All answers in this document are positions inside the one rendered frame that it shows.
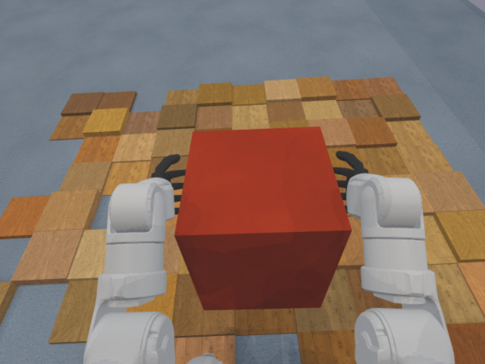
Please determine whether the robot left hand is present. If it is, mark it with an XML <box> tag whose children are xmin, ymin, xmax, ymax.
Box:
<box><xmin>151</xmin><ymin>154</ymin><xmax>186</xmax><ymax>215</ymax></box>

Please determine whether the robot left forearm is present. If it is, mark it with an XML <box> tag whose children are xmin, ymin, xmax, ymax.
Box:
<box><xmin>83</xmin><ymin>177</ymin><xmax>175</xmax><ymax>364</ymax></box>

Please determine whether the robot right forearm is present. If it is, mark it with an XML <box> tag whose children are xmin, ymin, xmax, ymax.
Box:
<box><xmin>346</xmin><ymin>174</ymin><xmax>455</xmax><ymax>364</ymax></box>

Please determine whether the robot right hand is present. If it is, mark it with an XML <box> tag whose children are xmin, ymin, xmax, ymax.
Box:
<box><xmin>333</xmin><ymin>151</ymin><xmax>368</xmax><ymax>213</ymax></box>

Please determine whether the carton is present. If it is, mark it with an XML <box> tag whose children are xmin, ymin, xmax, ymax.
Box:
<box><xmin>174</xmin><ymin>127</ymin><xmax>352</xmax><ymax>310</ymax></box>

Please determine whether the robot right upper arm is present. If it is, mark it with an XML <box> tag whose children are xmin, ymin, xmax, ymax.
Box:
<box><xmin>355</xmin><ymin>308</ymin><xmax>454</xmax><ymax>364</ymax></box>

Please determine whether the robot left upper arm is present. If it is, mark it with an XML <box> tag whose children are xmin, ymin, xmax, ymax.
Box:
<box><xmin>85</xmin><ymin>312</ymin><xmax>175</xmax><ymax>364</ymax></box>

